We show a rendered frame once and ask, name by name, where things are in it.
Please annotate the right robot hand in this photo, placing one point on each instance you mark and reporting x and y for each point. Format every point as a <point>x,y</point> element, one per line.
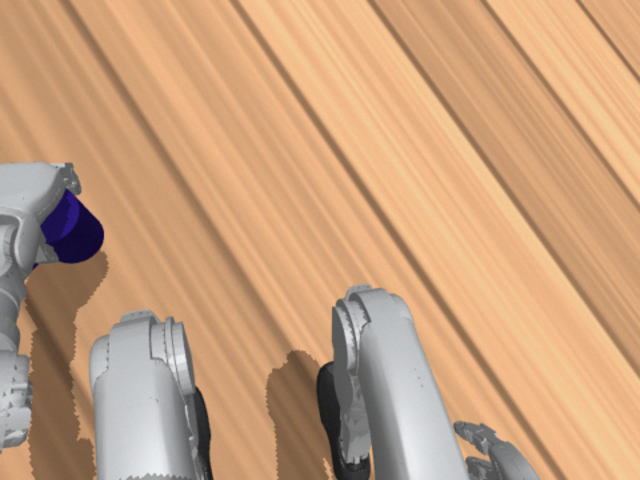
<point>507,463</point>

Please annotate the right robot foot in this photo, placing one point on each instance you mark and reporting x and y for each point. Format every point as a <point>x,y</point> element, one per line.
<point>329,409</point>

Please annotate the left robot hand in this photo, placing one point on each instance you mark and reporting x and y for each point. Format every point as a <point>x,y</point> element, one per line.
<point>36,188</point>

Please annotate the left robot foot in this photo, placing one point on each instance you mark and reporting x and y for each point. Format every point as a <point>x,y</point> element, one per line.
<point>203,433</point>

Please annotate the mug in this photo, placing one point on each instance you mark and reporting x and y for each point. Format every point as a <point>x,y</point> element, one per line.
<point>72,230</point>

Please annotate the left robot arm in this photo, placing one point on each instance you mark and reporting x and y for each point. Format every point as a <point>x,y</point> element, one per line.
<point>20,236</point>

